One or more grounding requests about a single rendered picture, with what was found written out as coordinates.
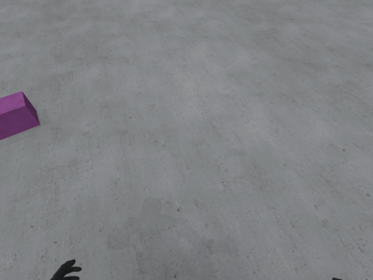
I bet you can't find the carton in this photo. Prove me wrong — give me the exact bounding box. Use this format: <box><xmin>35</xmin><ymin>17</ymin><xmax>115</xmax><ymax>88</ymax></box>
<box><xmin>0</xmin><ymin>91</ymin><xmax>40</xmax><ymax>140</ymax></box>

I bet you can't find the robot left hand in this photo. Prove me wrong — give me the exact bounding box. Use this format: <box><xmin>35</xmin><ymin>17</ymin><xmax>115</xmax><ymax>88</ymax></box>
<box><xmin>50</xmin><ymin>259</ymin><xmax>82</xmax><ymax>280</ymax></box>

